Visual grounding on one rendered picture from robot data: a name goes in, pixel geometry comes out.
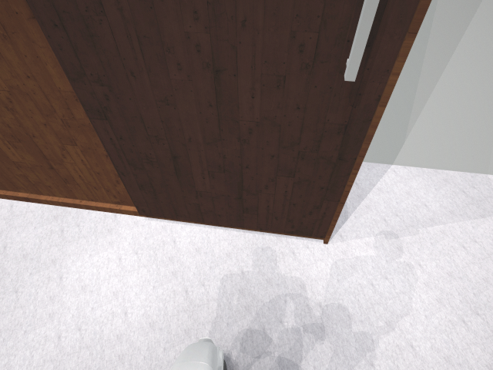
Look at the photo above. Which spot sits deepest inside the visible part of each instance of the handle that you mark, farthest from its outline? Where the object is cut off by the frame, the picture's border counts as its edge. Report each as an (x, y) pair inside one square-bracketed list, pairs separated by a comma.
[(360, 39)]

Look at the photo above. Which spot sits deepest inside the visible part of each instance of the robot left shin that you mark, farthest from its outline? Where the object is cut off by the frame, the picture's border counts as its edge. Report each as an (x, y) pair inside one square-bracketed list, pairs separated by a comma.
[(206, 339)]

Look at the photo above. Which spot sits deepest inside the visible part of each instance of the wardrobe door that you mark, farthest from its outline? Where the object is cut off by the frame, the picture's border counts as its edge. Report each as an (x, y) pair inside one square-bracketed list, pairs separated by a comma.
[(228, 112), (47, 144)]

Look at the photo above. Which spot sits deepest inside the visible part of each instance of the robot left thigh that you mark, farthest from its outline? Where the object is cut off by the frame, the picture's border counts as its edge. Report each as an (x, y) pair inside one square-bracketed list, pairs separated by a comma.
[(202, 355)]

